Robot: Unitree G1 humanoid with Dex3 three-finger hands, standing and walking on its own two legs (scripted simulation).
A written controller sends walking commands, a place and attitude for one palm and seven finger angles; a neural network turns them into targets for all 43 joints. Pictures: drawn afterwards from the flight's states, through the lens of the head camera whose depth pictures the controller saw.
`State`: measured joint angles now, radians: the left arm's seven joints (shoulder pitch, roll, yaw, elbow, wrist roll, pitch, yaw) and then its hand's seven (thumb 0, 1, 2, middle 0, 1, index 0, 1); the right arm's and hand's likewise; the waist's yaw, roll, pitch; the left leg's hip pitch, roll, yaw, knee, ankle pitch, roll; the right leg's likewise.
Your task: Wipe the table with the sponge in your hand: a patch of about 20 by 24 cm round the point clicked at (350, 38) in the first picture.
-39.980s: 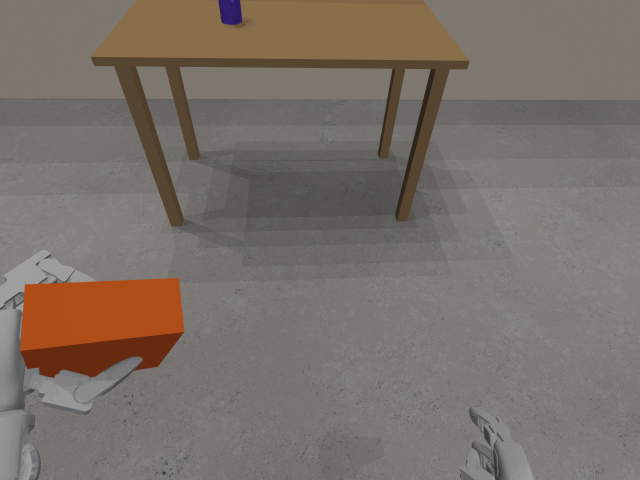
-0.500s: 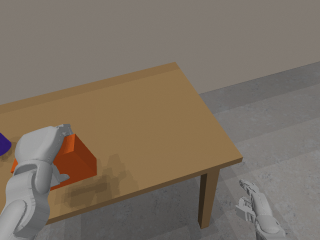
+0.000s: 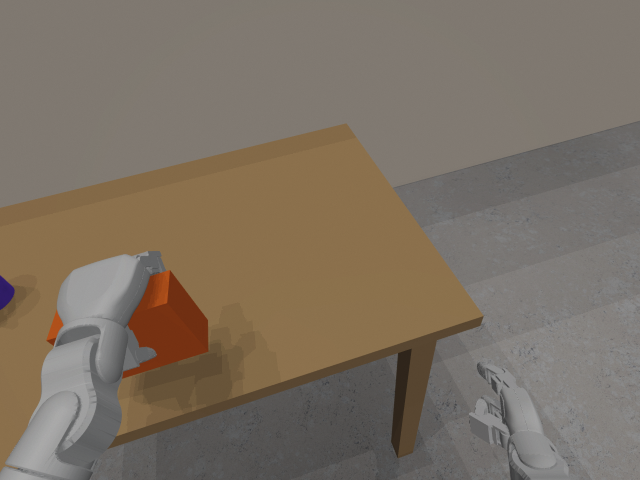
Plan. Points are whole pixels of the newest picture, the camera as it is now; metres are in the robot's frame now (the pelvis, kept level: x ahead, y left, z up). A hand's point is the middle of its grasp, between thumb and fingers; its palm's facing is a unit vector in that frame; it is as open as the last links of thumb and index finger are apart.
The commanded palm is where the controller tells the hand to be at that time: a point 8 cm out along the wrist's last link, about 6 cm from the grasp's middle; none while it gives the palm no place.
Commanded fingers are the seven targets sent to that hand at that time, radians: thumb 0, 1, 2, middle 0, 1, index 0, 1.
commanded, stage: move the sponge above the wiping area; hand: left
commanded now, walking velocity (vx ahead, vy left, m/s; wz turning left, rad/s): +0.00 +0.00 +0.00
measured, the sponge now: (144, 336) +0.24 +0.28 +0.07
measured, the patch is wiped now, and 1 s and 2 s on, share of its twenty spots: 0.00 0.00 0.00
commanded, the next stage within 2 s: lower the sponge onto the table in 1.52 s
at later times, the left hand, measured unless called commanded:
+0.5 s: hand (145, 312) +0.26 +0.27 +0.10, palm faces +0.03 -0.11 -0.99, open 9.6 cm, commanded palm +0.23 +0.26 +0.17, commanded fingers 0.00 0.10 1.30 -1.20 -1.60 -1.20 -1.60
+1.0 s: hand (155, 310) +0.26 +0.26 +0.10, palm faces +0.01 -0.11 -0.99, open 9.6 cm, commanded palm +0.24 +0.25 +0.17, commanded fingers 0.00 0.10 1.30 -1.20 -1.60 -1.20 -1.60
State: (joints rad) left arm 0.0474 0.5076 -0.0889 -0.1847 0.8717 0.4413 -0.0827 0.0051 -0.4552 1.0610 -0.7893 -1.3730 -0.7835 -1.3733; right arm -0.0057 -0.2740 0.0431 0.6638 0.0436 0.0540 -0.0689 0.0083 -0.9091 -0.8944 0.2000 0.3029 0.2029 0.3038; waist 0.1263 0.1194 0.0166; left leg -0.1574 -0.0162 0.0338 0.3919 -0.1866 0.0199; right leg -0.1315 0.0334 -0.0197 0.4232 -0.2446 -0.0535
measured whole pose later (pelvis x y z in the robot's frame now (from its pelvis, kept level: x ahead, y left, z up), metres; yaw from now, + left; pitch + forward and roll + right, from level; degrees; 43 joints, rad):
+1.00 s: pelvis +0.00 +0.00 +0.00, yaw +0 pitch -3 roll +1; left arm -0.03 0.44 -0.17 -0.09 0.91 0.51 -0.04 0.00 -0.46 1.06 -0.79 -1.37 -0.78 -1.37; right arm -0.02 -0.27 0.04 0.68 0.06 0.08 -0.05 0.01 -0.91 -0.89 0.20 0.30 0.20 0.30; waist 0.12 0.12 0.00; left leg -0.15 -0.02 0.02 0.38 -0.18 0.02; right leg -0.12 0.03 -0.02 0.41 -0.24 -0.06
